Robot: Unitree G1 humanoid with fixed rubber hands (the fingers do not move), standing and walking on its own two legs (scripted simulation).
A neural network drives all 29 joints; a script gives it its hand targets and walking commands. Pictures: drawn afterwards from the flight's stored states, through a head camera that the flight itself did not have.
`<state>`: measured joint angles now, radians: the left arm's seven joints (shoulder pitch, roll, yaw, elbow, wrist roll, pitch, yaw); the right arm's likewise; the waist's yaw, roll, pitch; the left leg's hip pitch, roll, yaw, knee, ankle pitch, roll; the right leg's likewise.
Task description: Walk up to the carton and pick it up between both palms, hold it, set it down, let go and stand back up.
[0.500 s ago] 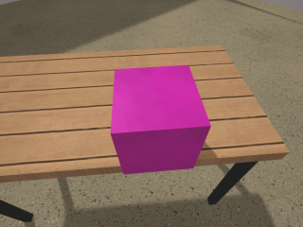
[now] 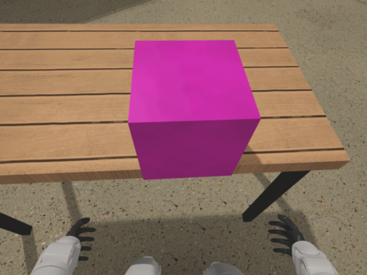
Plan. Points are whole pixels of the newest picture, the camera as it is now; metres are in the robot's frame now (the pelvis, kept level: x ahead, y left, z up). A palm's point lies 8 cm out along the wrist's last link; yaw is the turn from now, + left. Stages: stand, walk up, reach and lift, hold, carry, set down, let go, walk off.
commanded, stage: reach and lift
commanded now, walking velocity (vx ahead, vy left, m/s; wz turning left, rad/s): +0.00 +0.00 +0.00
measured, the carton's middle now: (186, 113) +0.42 +0.02 +0.09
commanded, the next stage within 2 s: none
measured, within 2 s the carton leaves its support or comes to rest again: neither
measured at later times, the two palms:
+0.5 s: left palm (71, 238) +0.18 +0.24 -0.03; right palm (294, 249) +0.17 -0.22 -0.04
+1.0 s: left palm (62, 234) +0.19 +0.25 +0.01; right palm (300, 245) +0.17 -0.21 +0.00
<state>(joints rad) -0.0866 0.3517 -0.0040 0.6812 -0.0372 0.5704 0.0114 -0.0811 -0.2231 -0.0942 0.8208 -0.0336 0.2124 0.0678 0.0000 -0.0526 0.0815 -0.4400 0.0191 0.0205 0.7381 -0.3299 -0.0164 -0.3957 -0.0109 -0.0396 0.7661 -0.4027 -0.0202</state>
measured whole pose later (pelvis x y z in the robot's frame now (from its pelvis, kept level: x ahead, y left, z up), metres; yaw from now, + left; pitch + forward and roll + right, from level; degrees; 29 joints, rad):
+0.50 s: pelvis -0.01 -0.02 +0.02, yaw -2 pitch -3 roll +0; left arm 0.07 0.33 0.06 0.32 -0.04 0.58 -0.07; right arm 0.13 -0.12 0.02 0.38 0.05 0.30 -0.03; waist 0.01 -0.02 0.10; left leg -0.22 0.06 0.04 0.47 -0.19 -0.04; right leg -0.19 0.03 -0.03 0.50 -0.26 -0.05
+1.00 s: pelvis +0.02 +0.00 +0.04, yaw -3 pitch -3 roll +0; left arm 0.32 0.25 0.06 0.08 -0.09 0.39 0.00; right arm 0.37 -0.18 0.00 0.15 0.10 0.19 0.00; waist 0.05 -0.01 0.06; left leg -0.08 0.04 0.07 0.29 -0.16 -0.02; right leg -0.04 0.02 0.00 0.27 -0.18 -0.01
